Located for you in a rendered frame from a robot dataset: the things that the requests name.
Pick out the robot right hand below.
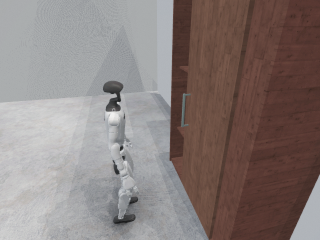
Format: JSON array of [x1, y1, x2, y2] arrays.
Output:
[[122, 176, 139, 198]]

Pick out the right robot upper arm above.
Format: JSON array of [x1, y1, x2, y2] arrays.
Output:
[[108, 113, 121, 152]]

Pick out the robot left hand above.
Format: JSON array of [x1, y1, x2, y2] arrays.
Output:
[[123, 136, 133, 148]]

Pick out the handle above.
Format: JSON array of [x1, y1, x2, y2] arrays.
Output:
[[181, 93, 191, 127]]

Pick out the robot right thigh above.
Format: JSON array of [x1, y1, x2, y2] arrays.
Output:
[[113, 161, 134, 197]]

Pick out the left robot foot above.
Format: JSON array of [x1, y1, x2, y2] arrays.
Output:
[[118, 196, 138, 204]]

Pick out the wardrobe door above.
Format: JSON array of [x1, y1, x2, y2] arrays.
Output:
[[212, 0, 286, 240], [181, 0, 255, 239]]

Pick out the right robot forearm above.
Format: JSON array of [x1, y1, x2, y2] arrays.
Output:
[[110, 145, 130, 179]]

